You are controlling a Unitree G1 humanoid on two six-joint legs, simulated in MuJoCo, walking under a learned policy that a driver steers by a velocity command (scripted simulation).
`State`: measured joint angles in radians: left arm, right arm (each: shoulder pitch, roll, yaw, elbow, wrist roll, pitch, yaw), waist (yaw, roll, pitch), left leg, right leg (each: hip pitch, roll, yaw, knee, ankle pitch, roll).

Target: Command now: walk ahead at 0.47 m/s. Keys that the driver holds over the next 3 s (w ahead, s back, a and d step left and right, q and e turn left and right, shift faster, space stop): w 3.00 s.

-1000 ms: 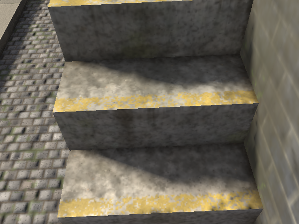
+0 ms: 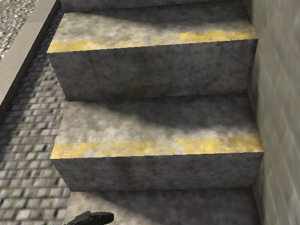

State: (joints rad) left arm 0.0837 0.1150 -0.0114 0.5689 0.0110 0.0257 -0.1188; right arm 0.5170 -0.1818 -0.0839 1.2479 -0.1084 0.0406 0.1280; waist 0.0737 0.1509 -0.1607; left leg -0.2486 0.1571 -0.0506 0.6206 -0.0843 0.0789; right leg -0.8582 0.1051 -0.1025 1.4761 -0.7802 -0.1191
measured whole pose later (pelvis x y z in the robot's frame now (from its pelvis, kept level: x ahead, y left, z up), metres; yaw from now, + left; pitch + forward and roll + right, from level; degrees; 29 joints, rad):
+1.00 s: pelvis +0.20 +0.05 +0.17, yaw +0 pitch +9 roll -1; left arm 0.51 0.14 -0.01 1.14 0.09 -0.05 -0.15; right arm 0.17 -0.18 0.05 0.75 0.01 0.07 0.02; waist 0.01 0.03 -0.17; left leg -1.31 0.04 -0.09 2.13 -0.46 0.20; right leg -0.28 0.02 -0.09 0.42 -0.30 -0.06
